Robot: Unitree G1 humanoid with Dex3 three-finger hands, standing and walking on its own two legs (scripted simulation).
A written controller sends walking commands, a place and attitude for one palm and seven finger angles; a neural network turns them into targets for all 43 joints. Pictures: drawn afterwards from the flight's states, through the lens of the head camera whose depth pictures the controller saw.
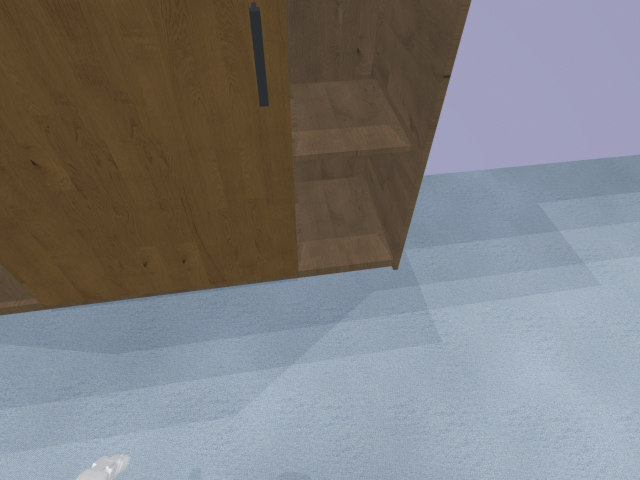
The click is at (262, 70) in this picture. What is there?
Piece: wardrobe's sliding door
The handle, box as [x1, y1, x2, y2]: [249, 2, 268, 106]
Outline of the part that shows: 255,2 251,3 251,6 249,8 259,102 260,106 268,105 260,15 259,8 255,6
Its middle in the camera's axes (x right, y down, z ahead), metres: -0.13 -0.38 +0.82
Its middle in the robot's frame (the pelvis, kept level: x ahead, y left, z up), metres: +0.88 +0.18 +0.12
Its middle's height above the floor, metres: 0.89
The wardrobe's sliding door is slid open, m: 0.38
